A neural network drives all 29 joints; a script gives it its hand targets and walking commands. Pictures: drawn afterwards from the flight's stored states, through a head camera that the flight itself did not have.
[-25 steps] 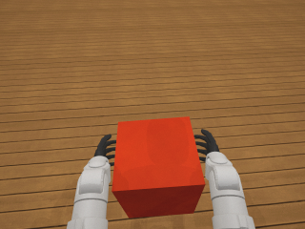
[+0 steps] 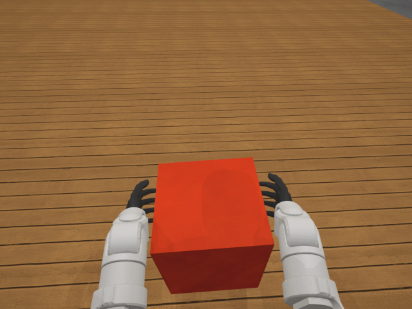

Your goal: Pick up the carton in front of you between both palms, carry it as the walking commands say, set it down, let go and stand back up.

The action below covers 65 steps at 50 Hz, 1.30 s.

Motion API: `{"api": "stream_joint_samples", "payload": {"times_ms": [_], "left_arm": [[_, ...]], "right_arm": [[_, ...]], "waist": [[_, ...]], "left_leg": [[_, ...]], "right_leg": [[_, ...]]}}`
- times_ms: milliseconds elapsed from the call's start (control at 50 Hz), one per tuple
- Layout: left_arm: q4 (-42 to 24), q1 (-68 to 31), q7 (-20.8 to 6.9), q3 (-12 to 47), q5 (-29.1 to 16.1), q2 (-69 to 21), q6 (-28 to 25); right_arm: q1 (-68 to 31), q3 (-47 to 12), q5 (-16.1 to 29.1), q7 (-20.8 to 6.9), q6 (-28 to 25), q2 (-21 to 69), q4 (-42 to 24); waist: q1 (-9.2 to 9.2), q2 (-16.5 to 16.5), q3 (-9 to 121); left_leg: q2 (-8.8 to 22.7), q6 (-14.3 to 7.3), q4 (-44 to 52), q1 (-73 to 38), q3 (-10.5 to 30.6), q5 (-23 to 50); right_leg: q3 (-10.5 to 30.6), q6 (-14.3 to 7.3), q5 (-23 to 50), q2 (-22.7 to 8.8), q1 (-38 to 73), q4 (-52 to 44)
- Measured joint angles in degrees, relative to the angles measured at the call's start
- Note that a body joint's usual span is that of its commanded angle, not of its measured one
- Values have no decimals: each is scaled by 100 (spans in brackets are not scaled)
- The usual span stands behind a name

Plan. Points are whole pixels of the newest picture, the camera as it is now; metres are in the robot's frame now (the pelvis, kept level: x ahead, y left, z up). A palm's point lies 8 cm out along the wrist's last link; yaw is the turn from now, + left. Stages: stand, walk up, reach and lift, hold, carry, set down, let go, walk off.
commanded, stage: hold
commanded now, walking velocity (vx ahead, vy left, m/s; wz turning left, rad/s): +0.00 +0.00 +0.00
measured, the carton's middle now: (210, 228) +0.31 +0.00 -0.04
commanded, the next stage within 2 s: set down in 0.20 s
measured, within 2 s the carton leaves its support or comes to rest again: neither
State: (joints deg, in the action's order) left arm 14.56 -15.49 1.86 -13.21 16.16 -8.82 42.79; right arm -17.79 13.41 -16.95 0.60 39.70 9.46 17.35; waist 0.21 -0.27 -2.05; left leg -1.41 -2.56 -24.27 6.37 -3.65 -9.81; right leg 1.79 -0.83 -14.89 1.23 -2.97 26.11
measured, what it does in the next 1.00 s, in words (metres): lowers itself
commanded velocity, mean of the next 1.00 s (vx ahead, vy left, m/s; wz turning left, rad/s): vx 0.00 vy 0.00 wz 0.00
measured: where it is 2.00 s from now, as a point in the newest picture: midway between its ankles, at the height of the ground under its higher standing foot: outside the picture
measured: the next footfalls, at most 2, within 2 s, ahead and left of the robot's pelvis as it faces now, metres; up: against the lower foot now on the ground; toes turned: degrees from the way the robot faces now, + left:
none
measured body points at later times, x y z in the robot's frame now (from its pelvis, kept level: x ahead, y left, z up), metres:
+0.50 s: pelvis -0.02 -0.01 -0.01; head -0.05 -0.01 +0.43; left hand +0.31 +0.14 +0.01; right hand +0.32 -0.16 +0.03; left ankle +0.05 +0.09 -0.74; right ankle +0.00 -0.11 -0.74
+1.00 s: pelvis -0.03 -0.01 -0.10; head +0.18 -0.01 +0.29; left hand +0.37 +0.14 -0.19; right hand +0.38 -0.16 -0.17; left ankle +0.05 +0.09 -0.74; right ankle +0.00 -0.11 -0.74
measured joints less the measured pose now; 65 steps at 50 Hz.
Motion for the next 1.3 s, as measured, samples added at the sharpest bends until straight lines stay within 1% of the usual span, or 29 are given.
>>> {"api": "stream_joint_samples", "payload": {"times_ms": [80, 200, 280, 320, 360, 420, 500, 540, 620, 660, 700, 800, 840, 860, 900, 960, 1000, 1060, 1080, 1200, 1300], "left_arm": [[22, -72, -33, -25, -2, -18, -32], [119, -77, -82, -81, 25, -20, -100], [185, -106, -77, -129, 65, -27, -92], [236, -120, -46, -159, 61, -31, -112], [409, -249, -90, -335, 166, -63, -164], [896, -619, -183, -822, 425, -179, -401], [1475, -1193, -192, -1334, 673, -221, -828], [1704, -1476, -204, -1535, 799, -209, -1014], [1915, -1838, -233, -1757, 1029, -238, -1485], [1977, -1910, -191, -1752, 1030, -218, -1804], [1880, -1859, -121, -1571, 887, -139, -2123], [1729, -1699, 43, -1336, 314, -88, -2898], [1795, -1674, 89, -1244, 71, -37, -3155], [1847, -1702, 104, -1199, 22, 8, -3251], [1844, -1752, 186, -1060, -146, 106, -3359], [1775, -1804, 226, -861, -359, 250, -3486], [1796, -1863, 234, -878, -436, 300, -3520], [1908, -2074, 226, -993, -486, 313, -3450], [1976, -2177, 234, -1059, -486, 315, -3414], [2062, -2686, 285, -1252, -334, 333, -3079], [2153, -3071, 336, -1366, -294, 349, -2950]], "right_arm": [[-45, 54, 0, 36, 37, 12, -72], [-54, 46, -64, 10, 56, 15, -51], [-101, 120, -46, -14, 29, 29, 69], [-127, 146, -55, -9, -13, 37, 155], [-275, 289, -122, -18, -79, 82, 368], [-641, 719, -368, 27, -288, 205, 811], [-1239, 1333, -706, -75, -760, 226, 1425], [-1542, 1602, -875, -104, -961, 224, 1664], [-1840, 1779, -1028, -179, -1369, 167, 1751], [-1944, 1781, -983, -166, -1621, 139, 1750], [-1979, 1730, -880, -140, -1976, 149, 1720], [-1795, 1467, -446, -84, -2839, 61, 1627], [-1718, 1338, -204, -40, -3015, 7, 1564], [-1729, 1298, -96, -13, -3070, -15, 1557], [-1799, 1137, 129, 77, -3144, -98, 1549], [-1790, 837, 444, 222, -3232, -200, 1397], [-1909, 833, 393, 242, -3292, -207, 1483], [-2120, 951, 451, 233, -3241, -240, 1601], [-2232, 1042, 403, 222, -3234, -240, 1693], [-2850, 1357, 246, 123, -2991, -371, 1985], [-3199, 1335, 262, 141, -2812, -545, 2040]], "waist": [[15, 6, -21], [47, 3, 52], [33, -37, 59], [58, -50, 65], [72, -54, 24], [43, -39, -24], [23, -113, -165], [18, -142, -261], [37, -140, -355], [28, -130, -421], [39, -132, -493], [43, -76, -406], [21, -77, -287], [8, -82, -229], [4, -73, -118], [-89, -127, 263], [-50, -92, 535], [-104, -57, 825], [-106, -47, 884], [-50, 75, 1167], [-13, -28, 1143]], "left_leg": [[-3, 22, 36, -12, 55, 53], [13, 62, 54, 31, 158, 111], [4, 82, 32, 12, 197, 113], [-5, 97, -15, 35, 239, 99], [-36, 95, -118, 67, 276, 48], [-92, 79, -386, 245, 352, -65], [-154, 84, -912, 681, 453, -285], [-180, 89, -1140, 945, 474, -365], [-189, 97, -1513, 1761, 515, -422], [-182, 100, -1679, 2214, 506, -436], [-175, 110, -1818, 2679, 491, -434], [-168, 134, -2256, 4043, 539, -454], [-178, 134, -2473, 4601, 532, -491], [-178, 134, -2604, 4881, 521, -521], [-186, 142, -2899, 5416, 522, -598], [-220, 182, -3386, 6218, 557, -762], [-262, 205, -3722, 6690, 606, -877], [-277, 200, -4173, 7268, 622, -1014], [-290, 202, -4308, 7429, 621, -1050], [-374, 210, -5102, 8431, 645, -1221], [-377, 203, -5627, 9056, 536, -1333]], "right_leg": [[2, -23, 26, 21, 0, 0], [-18, -60, 85, 72, -19, -43], [-3, -85, 64, 88, -21, 23], [-16, -94, 43, 93, -35, 67], [7, -97, -8, 97, -82, 190], [71, -99, -115, 128, -283, 471], [119, -137, -320, 186, -721, 983], [149, -116, -396, 207, -1002, 1230], [136, -89, -448, 245, -1803, 1578], [149, -83, -458, 267, -2264, 1749], [168, -73, -457, 289, -2743, 1906], [130, -58, -471, 340, -4082, 2307], [143, -43, -516, 355, -4652, 2543], [154, -37, -547, 368, -4939, 2682], [157, -28, -626, 391, -5474, 2981], [221, -9, -773, 461, -6295, 3477], [199, 0, -896, 478, -6748, 3802], [182, 19, -1031, 522, -7309, 4225], [176, 26, -1074, 525, -7466, 4362], [109, 70, -1296, 537, -8431, 5154], [190, 124, -1416, 600, -9092, 5740]]}}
